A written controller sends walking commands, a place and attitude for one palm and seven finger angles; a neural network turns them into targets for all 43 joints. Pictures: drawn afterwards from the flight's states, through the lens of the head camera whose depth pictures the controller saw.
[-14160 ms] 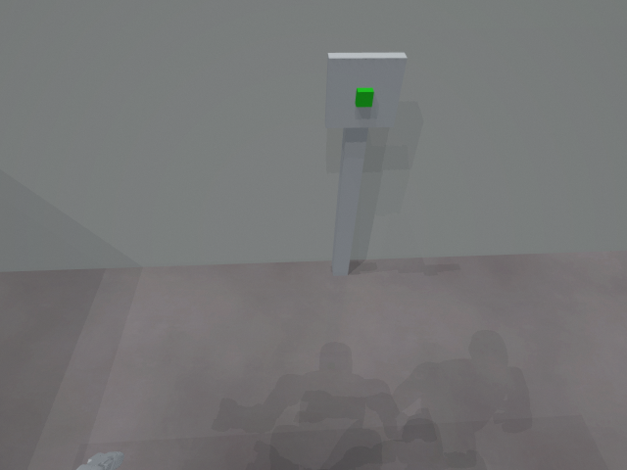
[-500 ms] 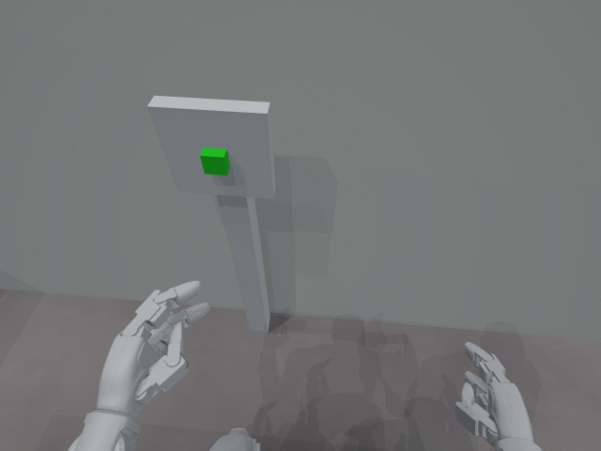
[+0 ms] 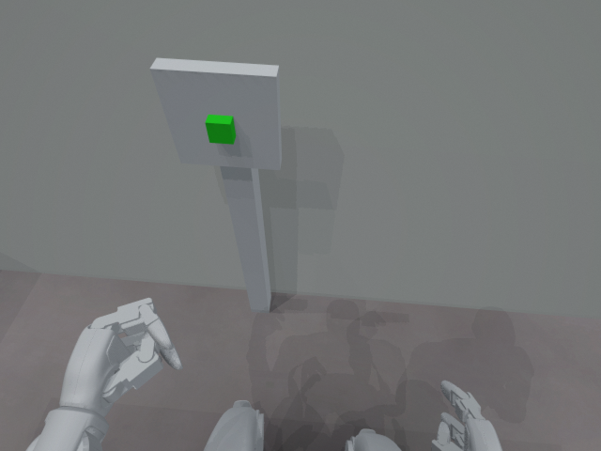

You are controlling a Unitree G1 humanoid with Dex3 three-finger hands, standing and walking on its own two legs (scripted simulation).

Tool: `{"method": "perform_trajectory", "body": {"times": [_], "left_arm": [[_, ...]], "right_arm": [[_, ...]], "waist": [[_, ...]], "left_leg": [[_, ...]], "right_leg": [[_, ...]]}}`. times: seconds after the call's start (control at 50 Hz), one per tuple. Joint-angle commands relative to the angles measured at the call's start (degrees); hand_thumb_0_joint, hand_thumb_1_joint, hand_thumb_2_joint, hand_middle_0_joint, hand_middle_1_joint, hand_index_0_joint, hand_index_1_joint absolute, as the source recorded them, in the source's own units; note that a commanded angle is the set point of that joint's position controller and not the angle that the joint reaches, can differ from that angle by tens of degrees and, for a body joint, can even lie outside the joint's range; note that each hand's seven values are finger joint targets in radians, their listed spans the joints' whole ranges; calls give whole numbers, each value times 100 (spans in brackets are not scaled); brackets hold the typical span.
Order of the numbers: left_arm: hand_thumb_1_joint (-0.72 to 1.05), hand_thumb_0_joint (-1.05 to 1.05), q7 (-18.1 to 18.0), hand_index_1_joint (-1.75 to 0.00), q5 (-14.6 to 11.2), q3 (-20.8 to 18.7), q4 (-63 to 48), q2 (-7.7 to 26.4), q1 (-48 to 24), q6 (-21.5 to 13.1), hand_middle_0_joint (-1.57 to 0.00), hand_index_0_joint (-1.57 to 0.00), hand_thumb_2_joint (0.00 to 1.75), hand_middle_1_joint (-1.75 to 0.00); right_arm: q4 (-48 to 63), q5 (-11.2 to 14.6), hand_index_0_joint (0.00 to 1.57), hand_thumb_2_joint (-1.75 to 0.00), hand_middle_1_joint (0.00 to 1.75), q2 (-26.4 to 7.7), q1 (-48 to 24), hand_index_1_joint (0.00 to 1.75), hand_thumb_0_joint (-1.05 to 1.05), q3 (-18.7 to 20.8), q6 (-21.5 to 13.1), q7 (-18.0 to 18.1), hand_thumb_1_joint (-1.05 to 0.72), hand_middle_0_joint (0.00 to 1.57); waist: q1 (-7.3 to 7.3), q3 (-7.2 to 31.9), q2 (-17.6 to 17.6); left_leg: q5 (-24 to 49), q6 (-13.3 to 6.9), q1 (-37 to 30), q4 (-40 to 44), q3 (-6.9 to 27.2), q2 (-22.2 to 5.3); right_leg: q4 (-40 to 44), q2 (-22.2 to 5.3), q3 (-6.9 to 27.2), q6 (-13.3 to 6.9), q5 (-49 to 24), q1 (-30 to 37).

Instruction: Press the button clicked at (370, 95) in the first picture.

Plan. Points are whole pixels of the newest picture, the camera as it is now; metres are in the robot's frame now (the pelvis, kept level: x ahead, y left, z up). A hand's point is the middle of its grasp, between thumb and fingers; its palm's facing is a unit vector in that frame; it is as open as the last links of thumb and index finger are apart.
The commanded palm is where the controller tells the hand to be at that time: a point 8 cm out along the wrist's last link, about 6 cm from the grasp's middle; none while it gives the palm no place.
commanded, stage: raise the hand and make a fist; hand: left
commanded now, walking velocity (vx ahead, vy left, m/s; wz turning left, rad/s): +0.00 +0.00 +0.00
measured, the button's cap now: (221, 128) +0.56 +0.15 +0.10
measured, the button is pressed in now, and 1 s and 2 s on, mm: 0 0 0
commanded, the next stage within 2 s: aim a knuckle at the button in 1.18 s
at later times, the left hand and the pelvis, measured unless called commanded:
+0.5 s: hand (123, 346) +0.22 +0.21 +0.08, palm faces -0.03 -1.00 -0.05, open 3.1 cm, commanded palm +0.20 +0.26 +0.09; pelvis +0.01 +0.01 +0.01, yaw +1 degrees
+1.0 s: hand (124, 327) +0.24 +0.20 +0.10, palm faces -0.05 -1.00 -0.05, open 3.1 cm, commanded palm +0.21 +0.26 +0.10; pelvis +0.02 +0.00 +0.03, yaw +1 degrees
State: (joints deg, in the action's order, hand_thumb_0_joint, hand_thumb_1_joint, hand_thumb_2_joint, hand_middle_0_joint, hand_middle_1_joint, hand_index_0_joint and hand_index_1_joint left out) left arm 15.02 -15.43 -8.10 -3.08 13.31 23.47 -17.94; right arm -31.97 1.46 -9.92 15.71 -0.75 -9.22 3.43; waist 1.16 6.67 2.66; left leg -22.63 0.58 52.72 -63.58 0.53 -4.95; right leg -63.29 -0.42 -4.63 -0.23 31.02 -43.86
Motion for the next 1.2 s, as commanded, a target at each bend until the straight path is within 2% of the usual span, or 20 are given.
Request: {"method": "perform_trajectory", "body": {"times": [0.0, 0.1, 0.16, 0.22, 0.3, 0.44, 0.5, 0.54, 0.58, 0.72, 0.76, 0.82, 0.88, 0.9, 0.92, 0.96, 1.02, 1.06, 1.08, 1.18], "left_arm": [[90, 0, -54, -150, -70, -324, -1171, 529, -27, -656, -130, -130, 90, -150], [90, 0, 35, -150, -53, -336, -1338, 653, -79, -726, -130, -130, 90, -150], [90, 0, 9, -150, -58, -367, -1524, 696, -79, -648, -130, -130, 90, -150], [90, 0, -45, -150, -33, -473, -1514, 792, -150, -539, -130, -130, 90, -150], [90, 0, -1, -150, -30, -425, -1600, 729, -141, -451, -130, -130, 90, -150], [90, 0, 209, -150, -141, -578, -1394, 852, -417, -233, -130, -130, 90, -150], [90, 0, 297, -150, -184, -630, -1417, 914, -553, -199, -130, -130, 90, -150], [90, 0, 346, -150, -230, -725, -1330, 972, -596, -189, -130, -130, 90, -150], [90, 0, 407, -150, -270, -790, -1337, 1023, -644, -188, -130, -130, 90, -150], [90, 0, 565, -150, -400, -1035, -986, 1245, -849, -114, -130, -130, 90, -150], [90, 0, 609, -150, -449, -1092, -992, 1260, -878, -112, -130, -130, 90, -150], [90, 0, 656, -150, -480, -1031, -789, 1177, -803, -120, -130, -130, 90, -150], [90, 0, 695, -150, -487, -987, -717, 1137, -852, -152, -130, -130, 90, -150], [90, 0, 685, -150, -477, -987, -788, 1159, -892, -185, -130, -130, 90, -150], [90, 0, 659, -150, -472, -1063, -712, 1249, -893, -201, -130, -130, 90, -150], [90, 0, 645, -150, -474, -1064, -844, 1226, -914, -271, -130, -130, 90, -150], [90, 0, 605, -150, -484, -1099, -797, 1253, -889, -345, -130, -130, 90, -150], [90, 0, 621, -150, -498, -1056, -880, 1203, -958, -395, -130, -130, 90, -150], [90, 0, 620, -150, -498, -1085, -763, 1203, -909, -375, -130, -130, 90, -150], [90, 0, 680, -150, -507, -1003, -723, 1153, -963, -339, -130, -130, 90, -150]], "right_arm": [[1060, -3, 20, -90, 30, -918, -673, 30, 0, 390, -423, 63, -90, 20], [1093, 23, 20, -90, 30, -1026, -537, 30, 0, 416, -496, 60, -90, 20], [1147, 40, 20, -90, 30, -1037, -532, 30, 0, 404, -484, 51, -90, 20], [1136, 22, 20, -90, 30, -1037, -513, 30, 0, 394, -434, 57, -90, 20], [1179, 34, 20, -90, 30, -1037, -493, 30, 0, 372, -385, 40, -90, 20], [1230, 40, 20, -90, 30, -1045, -500, 30, 0, 286, -328, 36, -90, 20], [1226, 52, 20, -90, 30, -1051, -501, 30, 0, 249, -334, 45, -90, 20], [1209, 53, 20, -90, 30, -1064, -509, 30, 0, 246, -351, 52, -90, 20], [1179, 57, 20, -90, 30, -1066, -503, 30, 0, 237, -375, 54, -90, 20], [1077, 75, 20, -90, 30, -1118, -529, 30, 0, 221, -449, 80, -90, 20], [1065, 92, 20, -90, 30, -1119, -500, 30, 0, 234, -482, 95, -90, 20], [1038, 86, 20, -90, 30, -1126, -530, 30, 0, 245, -520, 77, -90, 20], [1046, 96, 20, -90, 30, -1141, -508, 30, 0, 262, -523, 79, -90, 20], [1054, 99, 20, -90, 30, -1138, -510, 30, 0, 262, -537, 73, -90, 20], [1021, 79, 20, -90, 30, -1137, -517, 30, 0, 267, -531, 69, -90, 20], [1045, 89, 20, -90, 30, -1133, -501, 30, 0, 277, -543, 72, -90, 20], [1013, 86, 20, -90, 30, -1119, -506, 30, 0, 284, -539, 71, -90, 20], [1001, 89, 20, -90, 30, -1105, -506, 30, 0, 281, -544, 69, -90, 20], [989, 92, 20, -90, 30, -1100, -492, 30, 0, 287, -530, 74, -90, 20], [999, 102, 20, -90, 30, -1121, -511, 30, 0, 276, -510, 89, -90, 20]], "waist": [[-94, 817, -72], [-85, 998, -10], [-115, 989, 254], [-95, 977, 74], [-82, 971, 352], [-52, 834, 181], [-62, 836, 407], [-61, 882, 183], [-76, 936, 299], [-97, 806, 43], [-110, 891, 155], [-121, 774, -68], [-117, 675, -41], [-123, 670, 109], [-115, 627, -91], [-147, 763, 115], [-124, 698, -109], [-120, 761, 152], [-104, 705, 14], [-91, 701, -32]], "left_leg": [[-98, -202, -1356, 1041, 158, 347], [-106, -202, -1652, 1197, 234, 332], [-127, -188, -1814, 1333, 285, 329], [-19, -197, -1862, 1373, 337, 327], [229, -168, -2125, 1432, 320, 323], [324, -180, -2174, 1501, 320, 351], [396, -170, -2299, 1531, 301, 351], [480, -179, -2311, 1523, 295, 358], [572, -177, -2370, 1522, 262, 371], [563, -209, -2292, 1600, 211, 406], [729, -205, -2419, 1613, 172, 414], [774, -213, -2320, 1586, 146, 431], [700, -202, -2276, 1588, 103, 445], [655, -198, -2296, 1601, 105, 450], [650, -214, -2223, 1581, 115, 442], [679, -203, -2292, 1574, 87, 451], [714, -219, -2246, 1540, 95, 435], [715, -209, -2295, 1532, 67, 445], [733, -210, -2258, 1519, 63, 442], [648, -216, -2213, 1512, 71, 444]], "right_leg": [[1317, 187, 178, -53, 68, -209], [1219, 220, 47, -78, -203, -173], [1199, 241, -9, -100, -346, -110], [1227, 275, -49, -100, -503, 6], [1285, 274, -76, -105, -760, 74], [1464, 319, -79, -95, -857, 259], [1531, 315, -61, -103, -915, 291], [1570, 324, -54, -94, -972, 386], [1617, 308, -30, -95, -1041, 451], [1843, 304, 71, -70, -980, 651], [1873, 273, 94, -65, -1184, 733], [1917, 281, 140, -51, -1210, 786], [1982, 240, 197, -35, -1122, 752], [1987, 231, 208, -41, -1048, 722], [2004, 250, 244, -31, -997, 736], [1989, 214, 273, -43, -1014, 786], [1997, 241, 306, -26, -1048, 770], [1997, 202, 326, -28, -1087, 772], [2008, 205, 322, -22, -1130, 779], [2049, 189, 369, -5, -991, 754]]}}
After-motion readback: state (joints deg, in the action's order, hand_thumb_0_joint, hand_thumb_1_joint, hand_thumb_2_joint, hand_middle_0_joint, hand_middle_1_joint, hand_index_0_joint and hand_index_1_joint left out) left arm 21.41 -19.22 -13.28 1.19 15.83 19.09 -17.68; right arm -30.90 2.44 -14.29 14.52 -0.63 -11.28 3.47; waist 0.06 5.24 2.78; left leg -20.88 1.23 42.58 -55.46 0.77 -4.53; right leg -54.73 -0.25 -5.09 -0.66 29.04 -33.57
